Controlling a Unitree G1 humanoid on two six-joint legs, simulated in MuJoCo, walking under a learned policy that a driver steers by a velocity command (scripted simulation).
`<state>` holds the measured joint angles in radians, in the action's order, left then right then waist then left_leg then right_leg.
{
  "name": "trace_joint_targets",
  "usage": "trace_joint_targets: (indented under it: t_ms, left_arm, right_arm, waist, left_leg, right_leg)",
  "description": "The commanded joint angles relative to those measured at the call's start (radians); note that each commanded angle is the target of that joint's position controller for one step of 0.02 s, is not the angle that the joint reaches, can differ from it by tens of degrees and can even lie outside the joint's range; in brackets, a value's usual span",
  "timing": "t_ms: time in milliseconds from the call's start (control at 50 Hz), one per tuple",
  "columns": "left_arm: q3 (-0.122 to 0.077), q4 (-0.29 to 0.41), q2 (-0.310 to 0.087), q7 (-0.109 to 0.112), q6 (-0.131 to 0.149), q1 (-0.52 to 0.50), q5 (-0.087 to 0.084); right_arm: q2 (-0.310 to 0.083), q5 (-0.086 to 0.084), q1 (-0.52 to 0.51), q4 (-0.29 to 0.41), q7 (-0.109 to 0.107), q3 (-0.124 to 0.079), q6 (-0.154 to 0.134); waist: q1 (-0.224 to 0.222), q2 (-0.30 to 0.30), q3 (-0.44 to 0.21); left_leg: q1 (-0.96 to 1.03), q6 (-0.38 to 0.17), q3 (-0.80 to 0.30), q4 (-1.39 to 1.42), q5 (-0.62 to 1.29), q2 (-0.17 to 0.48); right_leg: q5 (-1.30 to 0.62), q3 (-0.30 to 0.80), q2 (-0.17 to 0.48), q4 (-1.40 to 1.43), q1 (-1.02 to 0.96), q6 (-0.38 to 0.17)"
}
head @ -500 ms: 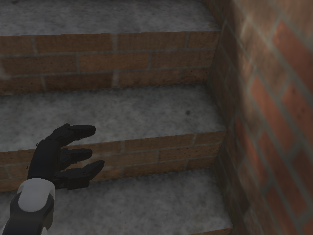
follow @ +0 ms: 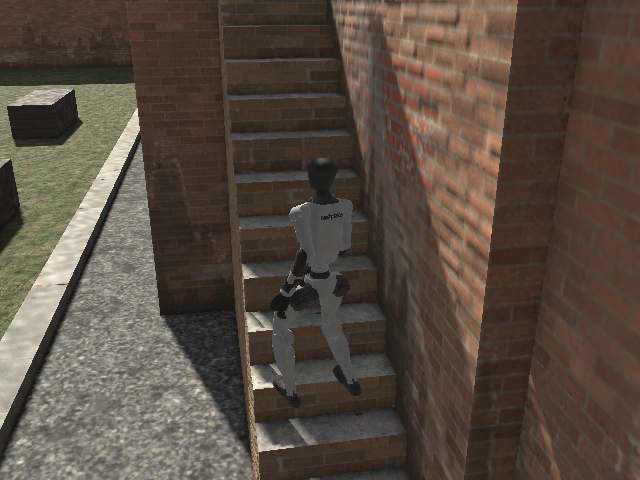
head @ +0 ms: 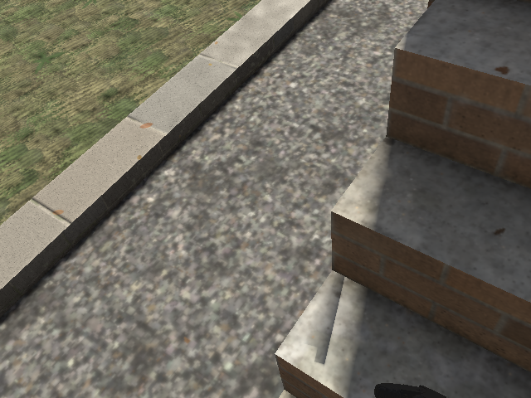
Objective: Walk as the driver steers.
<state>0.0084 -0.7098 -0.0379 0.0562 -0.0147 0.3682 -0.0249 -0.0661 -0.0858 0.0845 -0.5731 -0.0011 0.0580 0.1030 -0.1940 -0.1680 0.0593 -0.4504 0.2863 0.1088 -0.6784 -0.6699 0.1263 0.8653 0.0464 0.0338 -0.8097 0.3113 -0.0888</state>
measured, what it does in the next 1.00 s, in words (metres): goes down, backwards, turning right: right foot 0.22 m lower, then left foot 0.61 m lower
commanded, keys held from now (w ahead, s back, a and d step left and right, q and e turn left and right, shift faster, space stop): w+e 0.90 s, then e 0.10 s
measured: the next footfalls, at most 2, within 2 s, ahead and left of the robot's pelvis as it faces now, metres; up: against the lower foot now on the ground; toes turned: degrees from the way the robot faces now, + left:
right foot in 0.26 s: -0.12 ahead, +0.05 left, -0.22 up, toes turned -10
left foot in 0.54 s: -0.57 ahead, +0.39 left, -0.82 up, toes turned +22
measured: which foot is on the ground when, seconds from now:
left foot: down 0.00-0.18, up 0.20-0.52, down 0.54-0.68, up 0.70-0.90, down 0.92-1.00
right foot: up 0.00-0.24, down 0.26-0.34, up 0.36-0.78, down 0.80-0.94, up 0.96-1.00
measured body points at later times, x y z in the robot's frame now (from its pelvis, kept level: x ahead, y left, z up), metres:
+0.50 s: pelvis -0.50 +0.31 -0.59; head -0.54 +0.33 -0.15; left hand -0.49 +0.59 -0.70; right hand -0.13 +0.41 -0.32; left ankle -0.55 +0.43 -1.35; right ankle -0.38 +0.17 -0.92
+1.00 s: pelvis -1.00 +0.75 -1.06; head -0.99 +0.75 -0.61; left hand -0.90 +1.03 -1.19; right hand -0.89 +0.49 -1.17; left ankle -0.93 +0.88 -1.75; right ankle -1.03 +0.66 -1.69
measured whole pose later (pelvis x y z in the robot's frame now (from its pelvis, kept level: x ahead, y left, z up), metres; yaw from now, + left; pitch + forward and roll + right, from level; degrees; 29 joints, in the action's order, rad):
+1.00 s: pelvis -1.00 +0.75 -1.06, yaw -22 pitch -2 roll -3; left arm -0.10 -0.82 -0.28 0.09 0.00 0.40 -0.04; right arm -0.15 -0.05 0.08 -0.76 0.03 -0.06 0.08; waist -0.11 -0.04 0.02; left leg -0.44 0.07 -0.10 -0.96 -0.64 0.08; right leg 0.78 0.05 -0.22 -1.26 0.57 -0.14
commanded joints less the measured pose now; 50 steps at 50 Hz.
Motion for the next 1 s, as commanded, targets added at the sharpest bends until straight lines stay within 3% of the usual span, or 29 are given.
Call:
trace_joint_targets:
  t_ms: [20,180,220,240,280,320,340,360,400,480,520,560,580,600,620,640,660,700,720,740,780,800,820,840,880,900,920,960,1000]
  left_arm:
    - [-0.102,-0.021,-0.270,-0.015,0.036,0.529,0.020]
    - [-0.063,-0.538,-0.250,-0.029,0.012,1.533,0.120]
    - [0.058,-0.232,0.037,-0.013,0.162,0.736,0.125]
    - [0.091,-0.126,-0.003,-0.077,0.225,0.310,0.127]
    - [0.065,-0.085,-0.077,-0.124,0.243,0.442,0.044]
    - [0.010,0.222,-0.267,-0.091,0.179,-0.313,0.035]
    - [-0.060,0.303,-0.312,-0.040,0.122,-0.353,-0.002]
    - [-0.069,0.244,-0.168,-0.025,0.066,-0.120,-0.005]
    - [-0.110,0.099,-0.150,0.038,-0.043,0.355,0.086]
    - [-0.157,-0.037,-0.152,0.017,-0.079,0.885,0.012]
    - [-0.171,0.018,-0.278,0.030,-0.038,0.629,-0.036]
    - [-0.136,0.106,-0.246,0.027,0.015,0.537,-0.003]
    - [-0.017,0.068,-0.050,0.016,0.017,0.615,0.063]
    - [0.022,0.136,-0.026,0.025,0.006,0.697,0.001]
    - [-0.065,0.067,-0.293,-0.019,-0.024,0.615,0.020]
    - [-0.156,-0.004,-0.546,0.011,-0.045,0.657,0.046]
    - [-0.128,-0.100,-0.512,0.058,-0.088,0.726,0.131]
    - [-0.055,-0.424,-0.323,0.094,-0.105,1.306,0.365]
    - [-0.020,-0.309,-0.135,0.065,0.019,0.732,0.182]
    - [0.085,-0.135,-0.067,-0.020,0.140,0.076,0.050]
    - [-0.017,-0.088,-0.363,-0.025,0.231,0.151,-0.044]
    - [-0.037,-0.173,-0.475,0.022,0.195,0.305,-0.086]
    - [-0.047,-0.138,-0.434,0.039,0.161,0.210,-0.018]
    - [-0.047,-0.114,-0.288,0.013,0.117,0.206,0.015]
    - [0.009,-0.205,0.089,-0.040,0.042,0.475,0.055]
    - [-0.057,-0.174,-0.058,-0.062,0.009,0.491,0.016]
    - [-0.122,-0.130,-0.162,-0.035,0.058,0.313,-0.040]
    - [-0.041,-0.063,0.049,0.031,-0.002,0.182,-0.027]
    - [-0.065,0.067,-0.125,0.082,0.013,0.064,-0.024]
  right_arm:
    - [-0.213,0.186,-0.507,0.285,0.071,-0.030,-0.122]
    - [-0.058,0.038,-1.362,0.670,0.066,-0.004,-0.175]
    - [0.098,-0.003,-0.970,0.623,0.058,0.031,-0.122]
    - [0.171,0.053,-0.669,0.555,0.037,0.078,-0.166]
    - [0.308,0.096,-0.754,0.515,0.059,0.118,-0.211]
    - [-0.006,-0.046,-0.213,0.309,0.012,-0.004,-0.175]
    - [-0.216,-0.056,-0.092,0.248,-0.023,-0.078,-0.127]
    - [-0.168,0.073,-0.381,0.251,-0.017,-0.056,-0.106]
    - [-0.032,0.109,-0.753,0.348,0.038,0.019,-0.086]
    - [-0.110,0.235,-1.346,0.436,0.178,0.060,-0.130]
    - [-0.076,0.198,-1.073,0.369,0.183,0.060,-0.113]
    - [-0.222,0.088,-1.027,0.250,0.097,0.032,-0.041]
    - [-0.205,0.050,-0.853,0.072,0.054,-0.022,-0.086]
    - [-0.475,0.015,-0.758,0.007,-0.011,-0.130,-0.188]
    - [-0.255,0.061,-0.937,0.167,-0.071,-0.049,-0.138]
    - [-0.283,0.047,-0.940,0.220,-0.090,-0.097,-0.088]
    - [-0.378,0.000,-0.935,0.228,-0.084,-0.146,-0.058]
    - [-0.556,-0.133,-1.512,0.460,-0.075,-0.271,0.025]
    - [-0.343,-0.200,-1.149,0.413,-0.074,-0.225,0.044]
    - [0.071,-0.025,-0.611,0.455,-0.028,-0.015,-0.087]
    - [0.094,0.144,-0.166,0.384,-0.002,-0.017,-0.160]
    - [0.161,0.156,-0.250,0.344,-0.040,-0.053,-0.156]
    - [0.193,0.097,-0.254,0.300,-0.062,-0.046,-0.123]
    - [0.026,0.026,-0.279,0.293,-0.070,-0.081,-0.120]
    - [-0.107,0.024,-0.556,0.260,-0.063,-0.100,-0.140]
    - [-0.045,-0.032,-0.486,0.273,-0.039,-0.101,-0.128]
    - [-0.241,-0.092,-0.225,0.187,-0.035,-0.183,-0.064]
    - [-0.162,0.040,0.032,-0.111,0.054,-0.136,-0.036]
    - [-0.188,0.105,-0.094,-0.129,0.071,-0.133,-0.046]
  waist:
    - [-0.234,0.136,-0.519]
    - [-0.633,0.131,-0.024]
    - [-0.107,0.903,0.010]
    - [0.179,0.616,-0.126]
    - [0.135,-0.245,-0.241]
    - [0.384,0.013,-0.032]
    - [0.300,0.206,0.047]
    - [0.068,-0.043,-0.015]
    - [-0.217,0.106,0.099]
    - [-0.576,-0.089,-0.043]
    - [-0.349,0.197,-0.039]
    - [-0.294,0.129,-0.095]
    - [-0.301,-0.250,-0.242]
    - [-0.321,-0.357,-0.601]
    - [-0.281,-0.114,-0.506]
    - [-0.290,-0.200,-0.232]
    - [-0.314,-0.315,-0.058]
    - [-0.638,0.088,0.520]
    - [-0.290,1.432,0.380]
    - [0.248,1.034,0.157]
    - [0.450,-0.535,-0.404]
    - [0.380,-0.557,-0.386]
    - [0.340,-0.277,-0.093]
    - [0.279,-0.129,0.063]
    - [0.086,0.083,-0.234]
    - [0.082,0.758,-0.337]
    - [0.159,0.786,-0.262]
    - [0.203,-0.131,-0.023]
    - [0.085,-0.386,0.108]
  left_leg:
    - [0.588,-0.212,-0.073,-0.049,1.204,0.183]
    - [-0.252,0.209,0.351,0.016,0.583,0.010]
    - [-0.208,0.021,-0.222,-1.487,-0.366,0.184]
    - [-0.087,-0.077,-0.354,-1.532,-0.419,0.193]
    - [0.307,-0.087,-0.215,-1.343,0.048,-0.027]
    - [0.394,-0.008,-0.178,-1.250,0.140,-0.067]
    - [0.141,-0.123,-0.288,-0.625,0.355,0.117]
    - [0.065,-0.173,-0.147,0.152,0.962,0.118]
    - [0.087,-0.099,0.009,0.096,1.200,-0.005]
    - [-0.203,-0.183,0.236,0.425,1.087,-0.020]
    - [0.018,-0.254,0.145,0.408,0.968,0.076]
    - [0.396,0.078,0.299,0.398,1.147,0.075]
    - [0.593,0.146,0.353,0.250,1.455,0.297]
    - [0.545,-0.396,-0.568,0.615,0.028,1.013]
    - [0.573,-0.098,-0.502,0.734,-0.285,0.725]
    - [0.165,0.294,-0.279,0.943,-0.202,0.394]
    - [-0.212,0.522,-0.036,1.126,0.039,0.184]
    - [-1.039,0.886,0.477,-0.031,0.356,-0.316]
    - [-0.456,0.374,0.141,-2.086,-0.600,-0.246]
    - [-0.148,-0.097,-0.274,-1.784,-0.556,0.040]
    - [0.761,-0.295,-0.183,-0.646,0.102,0.028]
    - [0.512,-0.250,-0.200,-0.809,0.327,-0.058]
    - [-0.060,-0.203,-0.199,-1.066,0.266,-0.101]
    - [-0.501,-0.189,-0.272,-0.827,0.314,-0.030]
    - [-0.578,-0.157,-0.104,-0.388,0.305,-0.074]
    - [-0.300,-0.134,-0.210,-0.204,-0.001,-0.057]
    - [0.037,-0.236,-0.379,-0.164,0.034,0.032]
    - [0.459,-0.375,-0.460,0.062,-0.401,0.037]
    - [-0.169,-0.321,-0.879,0.635,-0.658,0.221]
  right_leg:
    - [0.159,-0.100,-0.202,-1.193,0.399,0.197]
    - [-0.103,-0.156,0.159,-0.070,-0.088,-0.070]
    - [-0.792,0.071,0.284,0.170,0.428,-0.074]
    - [-0.851,-0.016,0.196,0.039,0.478,0.016]
    - [-0.686,0.285,0.126,0.274,0.715,-0.050]
    - [-0.448,0.091,0.132,0.155,1.003,-0.105]
    - [-0.431,0.145,0.121,-0.189,0.798,-0.108]
    - [-0.274,-0.047,-0.057,-0.684,0.546,-0.011]
    - [0.151,-0.243,-0.210,-0.926,0.791,0.146]
    - [0.113,-0.245,-0.396,-1.866,0.578,0.363]
    - [-0.086,-0.218,-0.405,-1.716,0.728,0.289]
    - [-0.191,-0.315,-0.406,-1.779,1.008,0.258]
    - [-0.417,-0.174,0.024,-1.400,1.060,0.133]
    - [-0.808,0.248,0.390,-1.633,0.893,0.088]
    - [-0.569,-0.007,0.102,-1.745,1.085,0.146]
    - [-0.629,-0.253,-0.028,-1.257,0.646,0.091]
    - [-0.460,-0.466,-0.054,-0.786,0.065,0.067]
    - [-0.263,-0.455,0.143,0.178,-0.623,-0.184]
    - [-1.224,-0.141,0.328,0.355,0.129,-0.175]
    - [-1.462,-0.254,0.142,0.487,0.385,0.032]
    - [-1.338,0.167,0.171,0.379,0.579,0.098]
    - [-1.422,0.345,0.344,0.533,0.341,0.043]
    - [-1.212,0.390,0.369,0.640,0.058,-0.087]
    - [-1.132,0.458,0.372,0.552,-0.282,-0.201]
    - [-1.420,0.288,0.153,0.414,-0.887,-0.169]
    - [-1.260,0.534,0.221,0.341,-0.668,-0.272]
    - [-0.154,1.021,0.265,0.218,-0.033,-0.348]
    - [0.182,0.033,-0.281,-0.433,0.907,-0.075]
    - [-0.141,0.050,-0.249,-0.938,0.677,0.009]
Velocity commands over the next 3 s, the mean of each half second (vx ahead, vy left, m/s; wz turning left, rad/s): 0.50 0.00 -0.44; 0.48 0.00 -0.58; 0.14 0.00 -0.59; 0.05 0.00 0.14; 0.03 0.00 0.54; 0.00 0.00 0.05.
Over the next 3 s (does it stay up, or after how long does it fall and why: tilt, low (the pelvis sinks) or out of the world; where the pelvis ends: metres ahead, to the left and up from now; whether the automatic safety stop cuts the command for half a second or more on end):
stays up -1.39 1.00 -1.02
